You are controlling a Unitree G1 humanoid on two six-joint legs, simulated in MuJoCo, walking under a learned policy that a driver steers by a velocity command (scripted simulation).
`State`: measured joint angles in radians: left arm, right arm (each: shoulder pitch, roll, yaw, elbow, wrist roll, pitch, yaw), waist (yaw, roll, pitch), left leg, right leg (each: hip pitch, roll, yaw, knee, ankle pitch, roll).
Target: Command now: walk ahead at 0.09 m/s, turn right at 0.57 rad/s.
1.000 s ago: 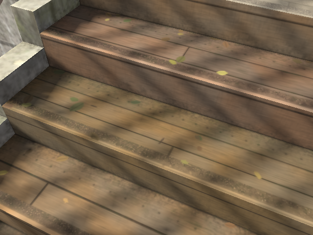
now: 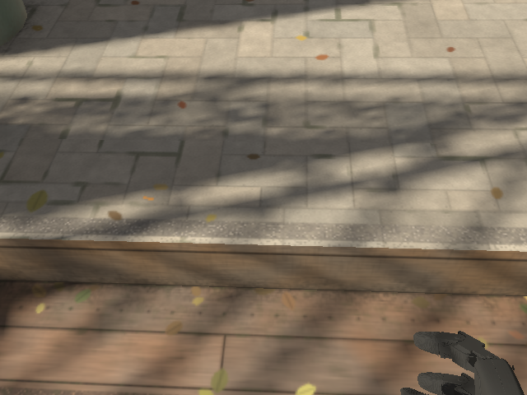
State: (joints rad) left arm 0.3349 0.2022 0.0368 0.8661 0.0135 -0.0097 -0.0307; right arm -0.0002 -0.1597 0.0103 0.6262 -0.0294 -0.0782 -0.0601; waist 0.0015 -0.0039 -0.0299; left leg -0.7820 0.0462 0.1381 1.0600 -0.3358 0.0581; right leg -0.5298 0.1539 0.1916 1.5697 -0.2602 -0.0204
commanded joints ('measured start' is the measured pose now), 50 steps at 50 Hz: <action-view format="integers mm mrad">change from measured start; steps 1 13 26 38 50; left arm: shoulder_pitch -66 -215 -237 -157 -108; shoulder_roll -31 73 31 -22 -7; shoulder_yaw -21 -24 -20 -39 -4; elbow -193 -327 -424 -331 -170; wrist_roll -3 -18 9 10 -27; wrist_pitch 22 77 19 -2 -39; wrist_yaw -9 49 85 37 27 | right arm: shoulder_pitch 38 85 127 191 276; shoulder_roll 82 -253 -77 -78 -162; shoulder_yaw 9 -91 -56 -39 -81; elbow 80 15 -12 58 155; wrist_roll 17 19 16 -5 28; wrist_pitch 21 45 81 86 61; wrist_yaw -17 -22 1 36 32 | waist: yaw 80 5 -20 21 -12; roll -47 110 -57 -73 138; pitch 30 -131 -112 -55 106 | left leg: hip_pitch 149 329 -7 593 498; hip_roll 218 337 22 63 207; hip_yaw -415 -79 -232 -226 -453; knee -496 -659 381 -607 -814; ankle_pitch -139 110 116 411 -284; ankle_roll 116 95 -164 -79 193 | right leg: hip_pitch -277 64 259 210 119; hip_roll -137 -241 -331 -246 -135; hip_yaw -64 -254 200 47 -218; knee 344 -482 -1140 -1098 -923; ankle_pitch -37 -18 69 169 -153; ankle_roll -19 37 -192 -115 -51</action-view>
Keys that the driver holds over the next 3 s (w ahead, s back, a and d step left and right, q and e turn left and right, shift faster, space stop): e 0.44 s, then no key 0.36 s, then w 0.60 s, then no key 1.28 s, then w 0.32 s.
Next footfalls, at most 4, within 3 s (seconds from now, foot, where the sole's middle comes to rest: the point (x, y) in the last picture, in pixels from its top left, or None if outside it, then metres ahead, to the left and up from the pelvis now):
0.34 right None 0.16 -0.15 -0.69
0.74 left None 0.21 0.07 -0.69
1.44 left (314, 352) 0.50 -0.06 -0.52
1.92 right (429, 338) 0.52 -0.30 -0.52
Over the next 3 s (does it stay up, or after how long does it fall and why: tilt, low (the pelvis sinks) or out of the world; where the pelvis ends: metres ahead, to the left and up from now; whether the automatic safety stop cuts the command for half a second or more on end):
stays up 0.52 -0.21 0.26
